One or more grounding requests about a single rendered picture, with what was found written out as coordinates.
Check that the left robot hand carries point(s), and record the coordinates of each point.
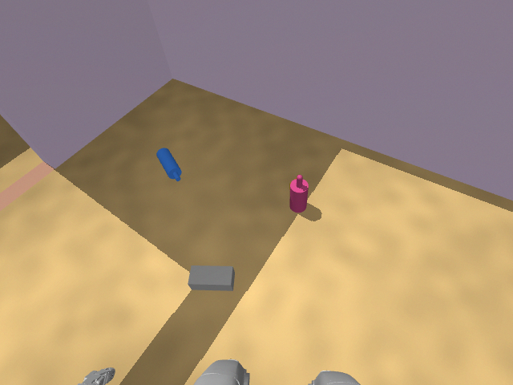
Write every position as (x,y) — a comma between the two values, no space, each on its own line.
(99,377)

